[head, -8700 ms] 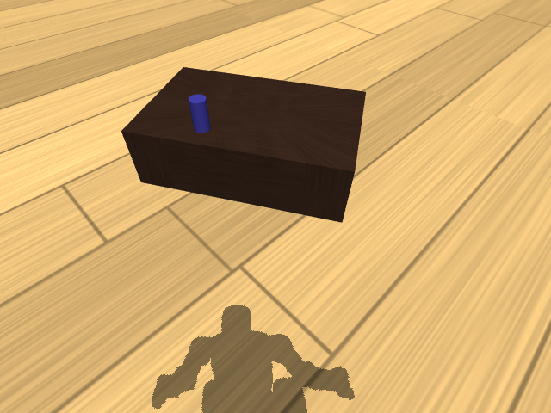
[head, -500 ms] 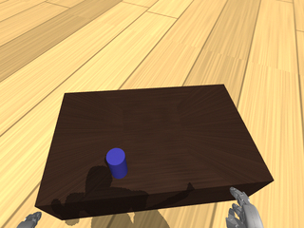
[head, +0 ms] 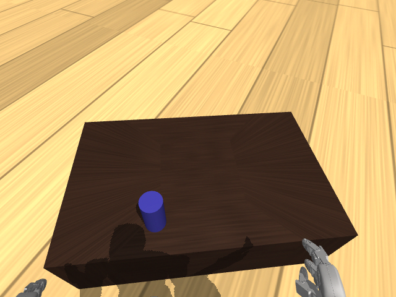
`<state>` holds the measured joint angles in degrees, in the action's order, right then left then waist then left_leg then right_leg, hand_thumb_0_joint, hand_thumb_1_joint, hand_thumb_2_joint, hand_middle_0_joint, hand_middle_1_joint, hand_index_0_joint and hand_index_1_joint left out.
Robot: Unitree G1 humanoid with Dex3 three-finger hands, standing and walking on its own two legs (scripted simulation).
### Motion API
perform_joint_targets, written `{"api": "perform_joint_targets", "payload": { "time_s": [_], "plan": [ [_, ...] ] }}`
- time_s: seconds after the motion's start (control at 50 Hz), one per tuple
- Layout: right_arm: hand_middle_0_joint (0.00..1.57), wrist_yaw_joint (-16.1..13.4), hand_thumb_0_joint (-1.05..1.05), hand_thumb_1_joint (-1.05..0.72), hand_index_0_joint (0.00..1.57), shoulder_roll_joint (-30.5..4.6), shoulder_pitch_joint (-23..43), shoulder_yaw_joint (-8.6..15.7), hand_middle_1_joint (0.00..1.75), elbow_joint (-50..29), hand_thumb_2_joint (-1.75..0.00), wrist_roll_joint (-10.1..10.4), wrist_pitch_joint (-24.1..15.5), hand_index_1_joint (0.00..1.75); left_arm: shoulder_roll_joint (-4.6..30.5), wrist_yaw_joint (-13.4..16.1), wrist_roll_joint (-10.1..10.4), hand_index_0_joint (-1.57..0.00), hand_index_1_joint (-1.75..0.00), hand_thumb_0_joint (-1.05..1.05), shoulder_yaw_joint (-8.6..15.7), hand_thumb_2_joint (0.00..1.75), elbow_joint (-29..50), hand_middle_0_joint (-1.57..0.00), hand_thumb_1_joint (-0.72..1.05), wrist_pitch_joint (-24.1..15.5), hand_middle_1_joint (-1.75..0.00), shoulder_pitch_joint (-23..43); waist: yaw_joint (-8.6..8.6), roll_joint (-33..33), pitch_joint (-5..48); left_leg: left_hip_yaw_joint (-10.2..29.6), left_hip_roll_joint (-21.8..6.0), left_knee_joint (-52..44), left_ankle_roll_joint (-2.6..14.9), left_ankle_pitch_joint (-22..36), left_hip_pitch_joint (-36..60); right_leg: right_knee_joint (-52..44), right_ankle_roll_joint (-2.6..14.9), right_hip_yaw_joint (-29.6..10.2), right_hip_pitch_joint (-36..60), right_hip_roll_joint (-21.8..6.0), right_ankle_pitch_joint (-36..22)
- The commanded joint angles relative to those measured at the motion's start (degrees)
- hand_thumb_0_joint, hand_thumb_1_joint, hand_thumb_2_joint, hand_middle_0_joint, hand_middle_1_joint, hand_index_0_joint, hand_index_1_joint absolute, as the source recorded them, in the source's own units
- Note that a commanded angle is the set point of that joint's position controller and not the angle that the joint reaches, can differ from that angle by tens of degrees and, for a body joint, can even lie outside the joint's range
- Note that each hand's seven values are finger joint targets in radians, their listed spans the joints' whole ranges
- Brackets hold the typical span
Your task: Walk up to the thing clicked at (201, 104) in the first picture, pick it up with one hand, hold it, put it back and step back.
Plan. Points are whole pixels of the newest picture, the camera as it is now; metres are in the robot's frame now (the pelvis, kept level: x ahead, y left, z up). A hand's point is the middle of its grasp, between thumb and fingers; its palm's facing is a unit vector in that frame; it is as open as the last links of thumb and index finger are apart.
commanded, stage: go down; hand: left
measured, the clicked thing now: (153, 212) +0.45 +0.13 -0.30
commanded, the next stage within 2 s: none
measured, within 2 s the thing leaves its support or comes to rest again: neither
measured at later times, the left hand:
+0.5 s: hand (53, 264) +0.23 +0.29 -0.05, palm faces +0.10 -0.95 -0.28, open 17.3 cm
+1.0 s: hand (53, 231) +0.29 +0.30 -0.04, palm faces +0.07 -0.98 -0.19, open 17.5 cm
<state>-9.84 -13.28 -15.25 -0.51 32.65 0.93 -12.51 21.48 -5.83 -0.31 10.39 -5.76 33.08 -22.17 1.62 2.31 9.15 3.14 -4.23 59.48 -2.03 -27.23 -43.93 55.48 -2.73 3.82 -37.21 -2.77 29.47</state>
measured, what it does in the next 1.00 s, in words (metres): stands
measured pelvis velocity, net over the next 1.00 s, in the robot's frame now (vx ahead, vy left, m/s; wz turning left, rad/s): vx -0.02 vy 0.01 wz -0.04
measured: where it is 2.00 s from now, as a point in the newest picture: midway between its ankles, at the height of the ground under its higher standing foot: outside the picture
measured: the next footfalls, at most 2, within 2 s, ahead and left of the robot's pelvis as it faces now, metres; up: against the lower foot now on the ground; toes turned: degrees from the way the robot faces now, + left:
none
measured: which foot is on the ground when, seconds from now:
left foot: down 0.00-1.00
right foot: down 0.00-1.00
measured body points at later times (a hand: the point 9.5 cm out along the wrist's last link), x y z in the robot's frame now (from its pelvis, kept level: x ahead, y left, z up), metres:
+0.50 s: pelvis -0.02 +0.00 +0.00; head +0.02 +0.02 +0.45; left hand +0.22 +0.33 -0.03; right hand +0.13 -0.26 -0.07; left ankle +0.02 +0.13 -0.68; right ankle -0.02 -0.15 -0.67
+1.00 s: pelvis -0.02 +0.01 +0.00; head +0.06 +0.03 +0.44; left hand +0.29 +0.35 -0.03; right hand +0.06 -0.27 -0.09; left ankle +0.02 +0.13 -0.67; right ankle -0.02 -0.15 -0.67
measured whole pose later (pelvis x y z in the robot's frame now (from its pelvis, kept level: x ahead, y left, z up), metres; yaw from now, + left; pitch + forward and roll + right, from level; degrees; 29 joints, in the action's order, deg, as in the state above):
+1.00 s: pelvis -0.02 +0.01 +0.00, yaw -2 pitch +13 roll -3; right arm -7.6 -14.3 -19.3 -0.2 39.8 -1.2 -12.6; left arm 29.9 -18.9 1.1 23.1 -42.7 4.4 11.7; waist 3.0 0.0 5.1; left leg 1.3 -4.9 58.7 -1.5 -25.2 -46.9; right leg 55.0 -3.0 1.7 -41.4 -2.1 26.7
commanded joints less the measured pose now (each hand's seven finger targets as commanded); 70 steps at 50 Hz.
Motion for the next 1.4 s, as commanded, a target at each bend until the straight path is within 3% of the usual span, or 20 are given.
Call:
{"api": "perform_joint_targets", "payload": {
  "time_s": [0.0, 0.14, 0.24, 0.34, 0.38, 0.42, 0.5, 0.64, 0.7, 0.78, 0.86, 0.94, 0.98, 1.0, 1.1, 1.12, 1.18, 1.2, 1.32, 1.38],
  "plan": [
    [0.2, -1.3, 0.0, -0.87, 0.2, -7.5, 2.8, 2.8, 0.3, -8.2, -0.89, 0.2, -3.8, 0.3, 10.5, 0.8, -0.6, -0.05, -0.1, 0.0, 5.0, 0.12, 8.9, -0.06, -0.61, -1.7, -0.09, 0.7, 0.07, 3.6, 5.4, -1.6, 3.1, -9.9, 1.89, 11.8, 9.5, -8.5, 2.28, 0.6, -0.2, 3.3, -11.2],
    [0.2, -1.8, 0.0, -0.87, 0.2, -7.5, 2.9, 2.6, 0.3, -8.0, -0.89, 0.2, -4.6, 0.3, 11.5, 0.7, -0.6, -0.04, -0.1, 0.0, 5.6, 0.13, 8.8, -0.06, -0.59, -2.0, -0.09, 1.4, 0.36, 3.1, 5.1, -1.9, 3.4, -9.4, 2.07, 10.4, 8.6, -9.0, 2.16, 0.4, -0.7, 3.3, -10.2],
    [0.2, -2.5, 0.0, -0.87, 0.2, -8.7, 2.2, 2.9, 0.3, -6.5, -0.89, 0.0, -5.9, 0.3, 14.3, 0.9, -0.5, -0.04, -0.09, 0.0, 7.1, 0.13, 8.9, -0.06, -0.56, -4.1, -0.08, 11.7, 1.83, 4.3, 5.0, -0.6, 2.7, -10.9, 1.92, 5.8, 9.3, -8.6, 2.3, 0.1, -2.2, 3.2, -6.9],
    [0.2, -3.1, 0.0, -0.87, 0.2, -8.5, 2.1, 1.8, 0.3, -4.5, -0.89, 0.1, -7.5, 0.3, 17.4, -0.4, 1.3, -0.03, -0.08, 0.0, 8.4, 0.13, 7.9, -0.06, -0.52, -8.4, -0.06, 24.8, 2.6, 4.1, 5.8, -1.4, 3.0, -10.3, 2.02, 5.5, 9.7, -9.9, 1.96, -0.7, -1.9, 2.8, -7.0],
    [0.2, -3.2, 0.0, -0.88, 0.2, -9.2, 1.6, 1.9, 0.3, -2.5, -0.9, 0.0, -7.6, 0.3, 19.4, -1.4, 1.6, -0.03, -0.08, 0.0, 10.5, 0.13, 1.1, -0.06, -0.52, -9.4, -0.06, 25.3, 2.23, 4.6, 5.2, -1.3, 2.9, -10.8, 1.97, 5.8, 9.6, -9.7, 2.2, -0.6, -1.9, 2.9, -7.3],
    [0.2, -2.9, 0.0, -0.88, 0.2, -9.3, 1.8, 1.8, 0.3, -1.6, -0.9, -0.1, -7.7, 0.3, 18.6, -3.0, 2.0, -0.03, -0.08, 0.0, 10.0, 0.13, -4.1, -0.06, -0.51, -10.7, -0.06, 29.4, 2.26, 4.0, 4.6, -1.3, 2.9, -11.0, 2.07, 6.0, 9.3, -10.0, 2.37, -0.6, -1.8, 3.0, -7.1],
    [0.2, -2.2, 0.0, -0.9, 0.2, -9.9, 0.4, 2.3, 0.3, -0.4, -0.9, -0.2, -7.3, 0.3, 20.2, -6.0, 2.2, -0.03, -0.08, 0.0, 11.9, 0.12, -14.2, -0.06, -0.54, -13.2, -0.06, 31.8, 1.58, 3.5, 6.9, -1.5, 2.9, -10.8, 2.1, 11.1, 10.4, -9.7, 2.72, -0.4, -0.1, 3.2, -11.3],
    [0.2, -0.4, 0.0, -0.91, 0.2, -9.9, -2.4, 2.8, 0.3, 0.2, -0.91, -1.0, -6.6, 0.3, 23.4, -11.3, 2.4, -0.04, -0.09, 0.0, 14.8, 0.1, -23.2, -0.07, -0.61, -21.6, -0.07, 38.9, 0.54, 4.1, 9.7, -2.1, 2.6, -10.0, 2.11, 16.5, 11.1, -8.0, 2.97, -0.5, 0.1, 3.4, -15.8],
    [0.2, 0.3, 0.0, -0.92, 0.2, -10.7, -4.2, 3.7, 0.3, 0.3, -0.91, -1.3, -5.5, 0.3, 24.1, -12.4, 2.2, -0.04, -0.08, 0.0, 15.6, 0.09, -23.7, -0.07, -0.61, -25.0, -0.05, 39.1, 0.08, 6.3, 13.6, -1.9, 2.0, -9.6, 1.78, 22.1, 14.2, -6.8, 3.22, -0.3, 0.6, 3.5, -19.3],
    [0.2, 1.0, 0.0, -0.92, 0.2, -10.8, -5.3, 4.1, 0.3, 0.3, -0.91, -1.5, -4.1, 0.3, 25.0, -12.4, 2.2, -0.04, -0.06, 0.0, 16.7, 0.09, -23.1, -0.07, -0.58, -27.9, -0.04, 40.5, -0.08, 5.6, 14.2, -2.0, 1.6, -9.1, 1.85, 24.5, 14.6, -6.4, 3.16, -0.3, 0.5, 3.7, -20.9],
    [0.2, 1.2, 0.0, -0.92, 0.2, -11.2, -5.9, 4.5, 0.3, 0.5, -0.91, -1.7, -3.1, 0.3, 25.0, -12.2, 2.0, -0.04, -0.04, 0.0, 16.7, 0.08, -24.1, -0.07, -0.55, -30.3, -0.02, 42.9, 1.03, 5.2, 13.1, -1.8, 1.3, -9.5, 1.95, 21.2, 14.3, -6.7, 3.2, -0.5, -1.4, 3.7, -18.4],
    [0.2, 0.9, 0.0, -0.91, 0.2, -11.9, -6.3, 4.5, 0.3, 1.2, -0.91, -1.7, -2.3, 0.3, 28.6, -12.3, 2.0, -0.04, -0.03, 0.0, 18.0, 0.07, -25.7, -0.06, -0.52, -33.6, -0.01, 51.2, 1.93, 5.2, 11.7, -2.2, 1.5, -9.8, 2.05, 16.2, 12.8, -7.2, 3.33, -1.2, -2.1, 3.5, -15.6],
    [0.2, 1.0, 0.0, -0.91, 0.2, -11.9, -6.7, 4.3, 0.3, 1.8, -0.9, -2.0, -2.2, 0.3, 27.8, -13.3, 2.2, -0.04, -0.02, 0.0, 17.2, 0.06, -29.6, -0.06, -0.54, -35.4, -0.01, 55.8, 3.34, 5.2, 10.1, -2.1, 1.4, -9.6, 2.09, 13.5, 11.5, -7.0, 3.31, -1.3, -4.3, 3.5, -13.7],
    [0.2, 1.0, 0.0, -0.91, 0.2, -12.1, -7.1, 4.3, 0.3, 2.1, -0.9, -2.1, -2.1, 0.3, 28.8, -14.0, 2.4, -0.04, -0.02, 0.0, 18.3, 0.05, -32.3, -0.06, -0.53, -36.3, -0.01, 56.3, 3.35, 4.3, 10.8, -2.0, 1.3, -9.2, 2.23, 13.5, 11.2, -6.8, 3.26, -1.2, -4.4, 3.4, -14.0],
    [0.2, 1.6, 0.0, -0.89, 0.2, -13.0, -7.2, 4.0, 0.3, 1.9, -0.9, -2.4, -1.3, 0.3, 31.6, -16.9, 2.1, -0.05, -0.03, 0.0, 18.7, 0.04, -39.5, -0.06, -0.52, -39.5, -0.03, 60.7, 2.3, 6.7, 10.9, -1.5, 1.3, -10.2, 1.87, 7.6, 10.5, -6.6, 3.68, -1.0, -6.8, 3.3, -9.2],
    [0.2, 1.8, 0.0, -0.89, 0.2, -12.7, -7.4, 3.7, 0.3, 1.7, -0.9, -2.5, -1.0, 0.3, 30.6, -17.4, 2.2, -0.05, -0.03, 0.0, 18.1, 0.04, -41.6, -0.06, -0.52, -39.8, -0.02, 60.5, 2.53, 6.2, 11.5, -1.5, 1.3, -9.9, 1.88, 8.2, 10.6, -6.5, 3.62, -0.9, -6.7, 3.3, -9.9],
    [0.2, 2.0, 0.0, -0.89, 0.2, -12.7, -7.5, 3.2, 0.3, 1.3, -0.9, -2.4, -0.4, 0.3, 34.0, -18.1, 2.4, -0.05, -0.03, 0.0, 20.0, 0.03, -43.9, -0.07, -0.52, -41.1, -0.02, 61.2, 1.99, 5.2, 13.0, -2.6, 1.8, -8.4, 2.15, 9.9, 7.8, -6.9, 3.41, -1.6, -4.9, 3.0, -11.0],
    [0.2, 2.1, 0.0, -0.89, 0.2, -12.9, -7.7, 3.3, 0.3, 1.2, -0.9, -2.4, -0.3, 0.3, 32.6, -18.4, 2.6, -0.06, -0.03, 0.0, 19.4, 0.03, -45.5, -0.07, -0.53, -41.5, -0.03, 60.5, 2.11, 5.0, 13.4, -2.5, 1.7, -8.4, 2.05, 10.6, 8.7, -6.7, 3.5, -1.4, -4.8, 3.1, -11.5],
    [0.2, 2.1, 0.0, -0.9, 0.2, -13.4, -8.3, 2.9, 0.3, 1.6, -0.9, -2.4, 0.9, 0.3, 37.1, -19.1, 3.3, -0.05, -0.02, 0.0, 22.2, 0.04, -45.5, -0.06, -0.51, -44.5, -0.02, 65.2, 2.47, 4.8, 15.5, -2.7, 1.5, -6.4, 2.33, 12.9, 7.4, -5.6, 3.32, -1.8, -5.5, 3.1, -13.5],
    [0.2, 2.0, 0.0, -0.9, 0.2, -13.4, -8.6, 3.0, 0.3, 1.8, -0.9, -2.6, 1.3, 0.3, 37.2, -19.8, 3.3, -0.05, -0.02, 0.0, 22.0, 0.05, -45.1, -0.06, -0.46, -45.5, -0.01, 66.3, 2.9, 6.2, 17.6, -2.8, 1.5, -5.5, 2.32, 15.3, 9.3, -5.2, 3.3, -2.0, -5.9, 3.2, -15.6]
  ]
}}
